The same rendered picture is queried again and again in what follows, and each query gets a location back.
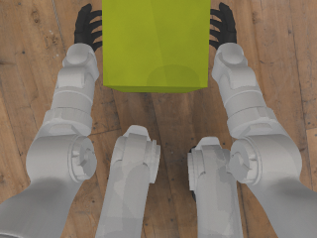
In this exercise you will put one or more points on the robot right forearm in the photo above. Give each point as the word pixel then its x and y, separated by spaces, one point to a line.
pixel 242 97

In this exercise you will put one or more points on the left robot hand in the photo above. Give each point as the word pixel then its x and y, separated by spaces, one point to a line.
pixel 83 28

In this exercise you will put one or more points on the right robot hand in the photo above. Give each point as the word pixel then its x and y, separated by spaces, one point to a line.
pixel 227 26

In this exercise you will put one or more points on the robot left thigh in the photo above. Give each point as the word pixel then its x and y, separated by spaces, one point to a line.
pixel 123 208

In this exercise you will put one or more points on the robot left forearm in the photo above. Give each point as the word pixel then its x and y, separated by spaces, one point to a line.
pixel 73 95

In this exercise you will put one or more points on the right robot upper arm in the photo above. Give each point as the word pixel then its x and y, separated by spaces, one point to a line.
pixel 270 165

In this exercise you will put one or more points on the carton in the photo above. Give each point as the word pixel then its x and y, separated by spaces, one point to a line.
pixel 155 46

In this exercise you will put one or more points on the left robot upper arm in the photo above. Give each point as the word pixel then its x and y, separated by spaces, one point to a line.
pixel 57 166

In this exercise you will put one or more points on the robot left shin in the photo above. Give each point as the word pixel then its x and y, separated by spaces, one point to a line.
pixel 120 145

